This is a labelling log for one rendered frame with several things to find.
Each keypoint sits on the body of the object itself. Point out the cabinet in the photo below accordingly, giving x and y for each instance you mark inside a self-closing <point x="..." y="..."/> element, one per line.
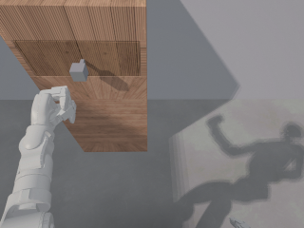
<point x="111" y="111"/>

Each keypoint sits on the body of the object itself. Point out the left robot upper arm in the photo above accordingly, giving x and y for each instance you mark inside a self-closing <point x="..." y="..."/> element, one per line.
<point x="41" y="219"/>

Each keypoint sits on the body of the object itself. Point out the robot left forearm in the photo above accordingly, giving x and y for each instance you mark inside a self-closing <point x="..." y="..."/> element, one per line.
<point x="31" y="190"/>

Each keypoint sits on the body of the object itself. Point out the robot left hand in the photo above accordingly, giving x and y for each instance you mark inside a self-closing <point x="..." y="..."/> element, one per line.
<point x="45" y="111"/>

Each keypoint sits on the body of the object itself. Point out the handle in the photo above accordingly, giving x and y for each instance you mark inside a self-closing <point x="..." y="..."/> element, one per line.
<point x="78" y="71"/>

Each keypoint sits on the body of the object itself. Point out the robot right hand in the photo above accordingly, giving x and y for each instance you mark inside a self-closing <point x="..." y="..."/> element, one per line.
<point x="237" y="223"/>

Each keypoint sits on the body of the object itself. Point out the drawer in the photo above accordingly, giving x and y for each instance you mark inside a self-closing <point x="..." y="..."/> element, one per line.
<point x="102" y="58"/>

